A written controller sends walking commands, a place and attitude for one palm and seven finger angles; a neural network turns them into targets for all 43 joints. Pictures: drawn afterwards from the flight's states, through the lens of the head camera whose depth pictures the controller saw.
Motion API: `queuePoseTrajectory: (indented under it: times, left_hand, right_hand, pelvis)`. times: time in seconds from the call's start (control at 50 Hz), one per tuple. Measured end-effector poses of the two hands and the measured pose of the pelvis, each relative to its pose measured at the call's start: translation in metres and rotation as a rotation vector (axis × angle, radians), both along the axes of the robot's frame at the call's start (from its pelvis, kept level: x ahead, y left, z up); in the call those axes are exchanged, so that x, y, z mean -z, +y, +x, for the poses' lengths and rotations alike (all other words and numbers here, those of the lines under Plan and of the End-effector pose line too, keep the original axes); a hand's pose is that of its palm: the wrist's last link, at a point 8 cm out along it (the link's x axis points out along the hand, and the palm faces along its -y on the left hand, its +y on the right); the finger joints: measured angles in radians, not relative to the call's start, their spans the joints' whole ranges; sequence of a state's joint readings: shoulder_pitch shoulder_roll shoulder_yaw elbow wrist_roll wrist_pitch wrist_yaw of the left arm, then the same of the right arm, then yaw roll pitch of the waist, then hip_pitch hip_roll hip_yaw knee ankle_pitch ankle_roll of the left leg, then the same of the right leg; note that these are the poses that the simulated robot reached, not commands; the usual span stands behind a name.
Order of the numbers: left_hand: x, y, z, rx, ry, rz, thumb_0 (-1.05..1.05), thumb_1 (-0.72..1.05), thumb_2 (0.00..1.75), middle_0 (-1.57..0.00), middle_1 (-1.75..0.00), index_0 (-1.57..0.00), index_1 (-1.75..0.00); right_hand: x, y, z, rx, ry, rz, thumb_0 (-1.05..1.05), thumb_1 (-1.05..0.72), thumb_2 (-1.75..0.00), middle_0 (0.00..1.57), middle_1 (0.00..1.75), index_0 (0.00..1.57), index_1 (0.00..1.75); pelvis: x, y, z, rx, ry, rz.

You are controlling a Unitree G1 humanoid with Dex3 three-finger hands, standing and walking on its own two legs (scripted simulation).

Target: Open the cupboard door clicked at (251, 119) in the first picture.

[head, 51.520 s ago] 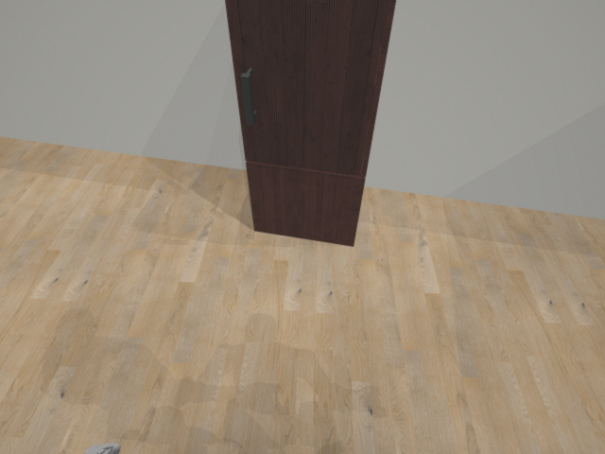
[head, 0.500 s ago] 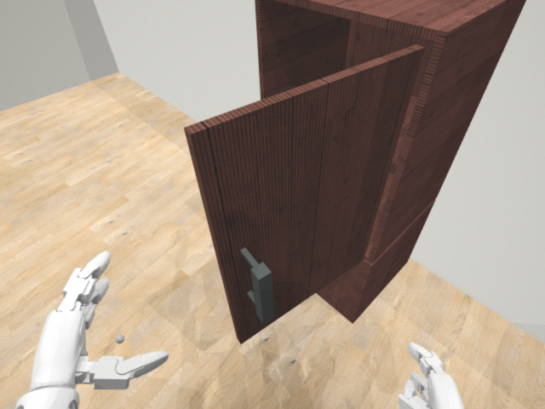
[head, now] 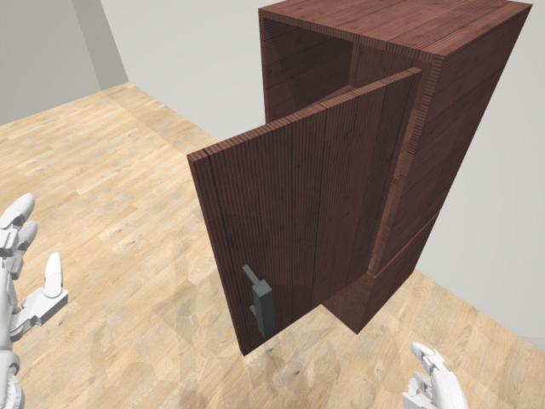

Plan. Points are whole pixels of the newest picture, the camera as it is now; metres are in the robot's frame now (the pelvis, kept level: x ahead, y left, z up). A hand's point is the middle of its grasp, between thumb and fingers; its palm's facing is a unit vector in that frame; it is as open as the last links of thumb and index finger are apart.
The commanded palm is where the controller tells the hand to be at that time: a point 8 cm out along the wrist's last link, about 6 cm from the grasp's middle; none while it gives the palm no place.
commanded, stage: draw the hand back to the body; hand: left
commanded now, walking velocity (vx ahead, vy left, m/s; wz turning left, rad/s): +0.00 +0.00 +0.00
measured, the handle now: (257, 301) +0.33 +0.08 -0.08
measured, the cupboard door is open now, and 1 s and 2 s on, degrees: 81 81 81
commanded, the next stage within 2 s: step back with the hand held close in 0.28 s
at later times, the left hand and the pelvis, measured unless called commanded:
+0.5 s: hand (72, 289) +0.19 +0.25 +0.17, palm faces +0.43 -0.78 -0.44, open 7.5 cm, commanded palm +0.14 +0.28 +0.18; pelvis +0.00 -0.02 +0.00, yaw +0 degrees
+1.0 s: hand (29, 336) +0.14 +0.27 +0.16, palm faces +0.36 -0.78 -0.51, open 7.4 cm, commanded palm +0.08 +0.31 +0.18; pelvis -0.06 +0.01 +0.00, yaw -1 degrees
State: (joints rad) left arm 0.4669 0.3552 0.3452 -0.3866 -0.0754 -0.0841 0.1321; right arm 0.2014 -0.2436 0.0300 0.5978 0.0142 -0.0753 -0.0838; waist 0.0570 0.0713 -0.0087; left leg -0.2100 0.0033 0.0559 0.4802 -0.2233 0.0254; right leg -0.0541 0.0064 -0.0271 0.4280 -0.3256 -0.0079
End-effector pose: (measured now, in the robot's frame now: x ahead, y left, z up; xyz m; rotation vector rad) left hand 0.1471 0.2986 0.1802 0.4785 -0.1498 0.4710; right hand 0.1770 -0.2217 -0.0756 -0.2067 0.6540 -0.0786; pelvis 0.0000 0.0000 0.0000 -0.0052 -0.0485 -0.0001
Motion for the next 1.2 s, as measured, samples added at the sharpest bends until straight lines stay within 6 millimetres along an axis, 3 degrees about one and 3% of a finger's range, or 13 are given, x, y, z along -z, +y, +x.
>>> queuePoseTrajectory:
  times: [0.16,0.5,0.72,0.9,1.08,1.2]
  left_hand:
    - [0.015,-0.012,0.003,0.02,0.054,-0.046,0.02,0.86,0.89,-0.2,-0.3,-0.21,-0.3]
    - [-0.006,-0.018,0.002,0.041,0.005,0.042,0.02,0.88,0.9,-0.21,-0.3,-0.21,-0.3]
    - [-0.002,-0.017,0.003,0.122,0.088,0.099,0.02,0.88,0.9,-0.21,-0.3,-0.21,-0.3]
    - [-0.001,-0.004,-0.024,0.132,0.058,0.109,0.02,0.88,0.9,-0.21,-0.3,-0.21,-0.3]
    - [0.001,0.016,-0.061,0.108,0.012,0.133,0.02,0.88,0.9,-0.21,-0.3,-0.21,-0.3]
    - [-0.001,0.024,-0.094,0.057,-0.018,0.17,0.02,0.88,0.9,-0.21,-0.3,-0.21,-0.3]
  right_hand:
    - [0.001,-0.008,-0.004,0.011,0.02,-0.006,0.02,-0.9,-0.9,0.21,0.3,0.2,0.3]
    - [0.004,-0.019,-0.008,0.025,0.036,-0.001,0.02,-0.9,-0.9,0.21,0.3,0.2,0.3]
    - [0.003,-0.032,-0.033,0.125,0.087,-0.031,0.02,-0.9,-0.9,0.21,0.3,0.2,0.3]
    - [0.0,-0.024,-0.068,0.136,0.103,-0.055,0.02,-0.9,-0.9,0.21,0.3,0.2,0.3]
    - [0.002,-0.003,-0.101,0.099,0.099,-0.075,0.02,-0.9,-0.9,0.21,0.3,0.2,0.3]
    - [0.012,0.009,-0.113,0.031,0.094,-0.065,0.02,-0.9,-0.9,0.21,0.3,0.2,0.3]
  pelvis:
    - [-0.001,-0.006,0.001,0.003,-0.006,0.003]
    - [-0.002,-0.015,-0.003,0.0,0.006,-0.006]
    - [-0.002,-0.005,-0.02,0.025,0.044,-0.004]
    - [0.0,0.005,-0.047,0.022,0.041,-0.022]
    - [0.005,0.017,-0.078,0.003,0.032,-0.043]
    - [0.012,0.016,-0.1,-0.052,0.037,-0.04]
